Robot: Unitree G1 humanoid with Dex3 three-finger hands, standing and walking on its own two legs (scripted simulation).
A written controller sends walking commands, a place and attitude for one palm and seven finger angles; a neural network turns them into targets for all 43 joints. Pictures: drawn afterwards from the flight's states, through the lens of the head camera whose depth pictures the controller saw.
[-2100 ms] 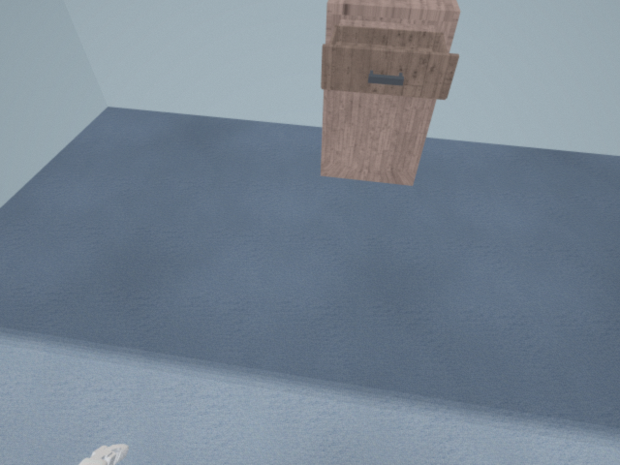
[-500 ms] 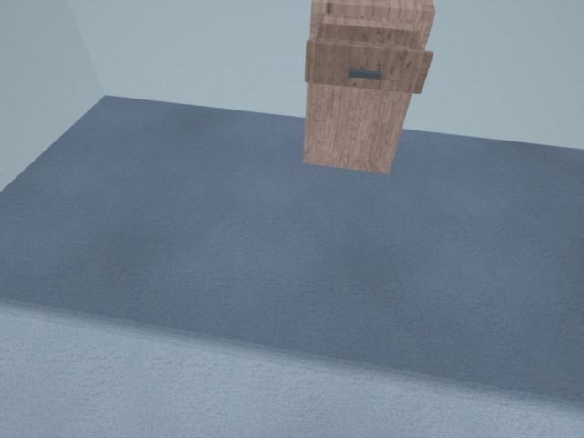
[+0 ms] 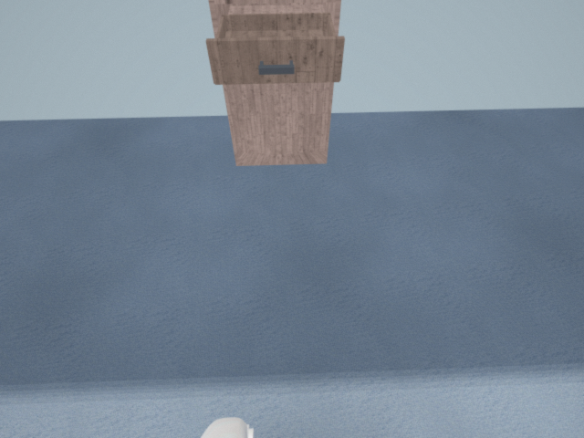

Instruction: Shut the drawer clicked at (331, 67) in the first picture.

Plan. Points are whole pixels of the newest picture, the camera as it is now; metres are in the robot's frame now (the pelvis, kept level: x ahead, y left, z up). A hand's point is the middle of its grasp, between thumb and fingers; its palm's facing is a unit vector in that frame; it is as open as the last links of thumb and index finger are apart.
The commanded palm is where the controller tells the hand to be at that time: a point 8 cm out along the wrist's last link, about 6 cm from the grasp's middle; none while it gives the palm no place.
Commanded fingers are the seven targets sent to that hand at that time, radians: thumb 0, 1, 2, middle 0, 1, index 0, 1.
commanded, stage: walk to a spot facing it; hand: left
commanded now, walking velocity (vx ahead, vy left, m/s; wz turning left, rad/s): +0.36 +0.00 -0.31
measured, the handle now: (276, 66) +1.16 +0.14 -0.07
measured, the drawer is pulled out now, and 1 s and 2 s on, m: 0.30 0.30 0.30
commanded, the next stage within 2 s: turn to face it in 1.20 s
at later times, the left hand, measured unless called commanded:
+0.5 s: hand (162, 374) +0.24 +0.26 -0.19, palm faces -0.11 -0.98 -0.16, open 7.4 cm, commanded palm none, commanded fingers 0.00 0.90 0.90 -0.20 -0.30 -0.20 -0.30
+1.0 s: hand (278, 217) +0.62 +0.09 -0.18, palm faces -0.45 -0.88 -0.13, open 7.4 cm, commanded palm none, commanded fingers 0.00 0.90 0.90 -0.20 -0.30 -0.20 -0.30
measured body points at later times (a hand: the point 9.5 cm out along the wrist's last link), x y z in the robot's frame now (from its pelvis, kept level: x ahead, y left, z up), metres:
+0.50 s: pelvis +0.23 +0.07 +0.00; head +0.24 +0.10 +0.45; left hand +0.25 +0.31 -0.17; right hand +0.27 -0.17 -0.13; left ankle +0.28 +0.13 -0.74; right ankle +0.14 -0.05 -0.62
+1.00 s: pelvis +0.44 -0.01 -0.02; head +0.48 -0.02 +0.43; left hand +0.64 +0.13 -0.17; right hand +0.22 -0.11 -0.15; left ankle +0.29 +0.14 -0.72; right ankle +0.49 -0.11 -0.74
